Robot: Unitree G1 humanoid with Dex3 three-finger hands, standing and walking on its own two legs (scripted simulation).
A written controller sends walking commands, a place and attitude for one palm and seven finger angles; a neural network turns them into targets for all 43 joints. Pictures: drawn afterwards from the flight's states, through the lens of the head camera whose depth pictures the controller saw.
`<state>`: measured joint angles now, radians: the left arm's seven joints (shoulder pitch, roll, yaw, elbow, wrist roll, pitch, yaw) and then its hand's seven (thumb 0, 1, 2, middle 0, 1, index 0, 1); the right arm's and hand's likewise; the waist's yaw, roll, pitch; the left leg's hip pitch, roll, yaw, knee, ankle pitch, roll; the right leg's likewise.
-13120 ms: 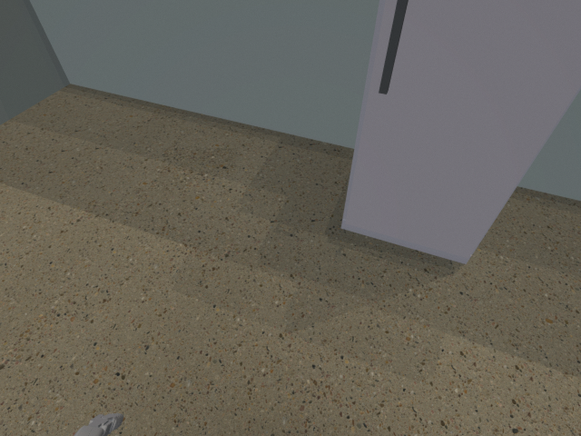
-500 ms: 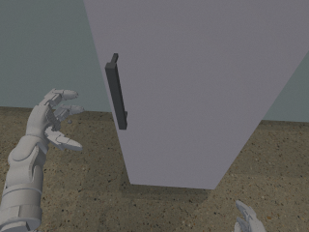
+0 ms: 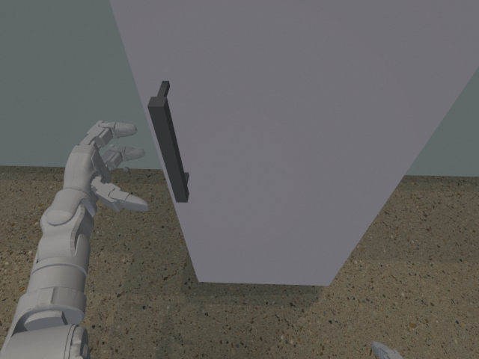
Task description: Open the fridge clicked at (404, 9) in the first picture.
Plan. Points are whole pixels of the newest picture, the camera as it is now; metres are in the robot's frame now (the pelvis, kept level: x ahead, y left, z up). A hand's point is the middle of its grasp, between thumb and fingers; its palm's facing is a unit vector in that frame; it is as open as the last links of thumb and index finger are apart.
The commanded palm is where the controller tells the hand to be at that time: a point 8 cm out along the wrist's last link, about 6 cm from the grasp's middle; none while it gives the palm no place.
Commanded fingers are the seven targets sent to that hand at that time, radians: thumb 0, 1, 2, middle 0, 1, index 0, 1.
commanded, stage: move the hooked fingers beside the handle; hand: left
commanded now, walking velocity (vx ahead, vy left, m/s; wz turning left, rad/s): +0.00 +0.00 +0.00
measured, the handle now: (174, 149) +0.45 +0.13 +0.11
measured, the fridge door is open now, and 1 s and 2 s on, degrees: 0 0 0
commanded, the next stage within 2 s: none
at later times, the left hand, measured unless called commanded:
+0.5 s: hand (129, 173) +0.39 +0.20 +0.11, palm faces +0.04 -1.00 -0.03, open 14.0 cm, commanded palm +0.36 +0.25 +0.12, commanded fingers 0.00 -0.50 0.30 -0.30 -1.20 -0.30 -1.20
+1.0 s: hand (119, 169) +0.38 +0.20 +0.12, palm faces +0.01 -1.00 -0.02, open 14.0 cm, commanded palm +0.35 +0.25 +0.11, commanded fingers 0.00 -0.50 0.30 -0.30 -1.20 -0.30 -1.20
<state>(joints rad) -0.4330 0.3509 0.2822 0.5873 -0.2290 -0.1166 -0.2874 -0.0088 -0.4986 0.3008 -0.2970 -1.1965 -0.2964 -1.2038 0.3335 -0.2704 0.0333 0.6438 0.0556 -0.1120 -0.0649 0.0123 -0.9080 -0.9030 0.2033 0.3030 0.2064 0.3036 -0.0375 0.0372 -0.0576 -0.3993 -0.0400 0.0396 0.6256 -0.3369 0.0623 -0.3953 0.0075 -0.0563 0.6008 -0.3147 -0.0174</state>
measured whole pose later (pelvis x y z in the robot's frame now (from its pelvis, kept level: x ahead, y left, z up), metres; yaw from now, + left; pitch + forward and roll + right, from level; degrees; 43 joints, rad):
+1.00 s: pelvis -0.01 -0.02 +0.00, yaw +0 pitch +6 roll -1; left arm -0.48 0.40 0.33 0.70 -0.24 -0.20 -0.33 -0.01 -0.50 0.30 -0.30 -1.20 -0.30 -1.20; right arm 0.32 -0.27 0.04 0.63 0.07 -0.07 -0.08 0.01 -0.91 -0.90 0.20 0.30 0.21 0.30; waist -0.04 0.03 -0.06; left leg -0.42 -0.02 0.03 0.66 -0.34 0.04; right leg -0.41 0.03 -0.07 0.63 -0.32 -0.04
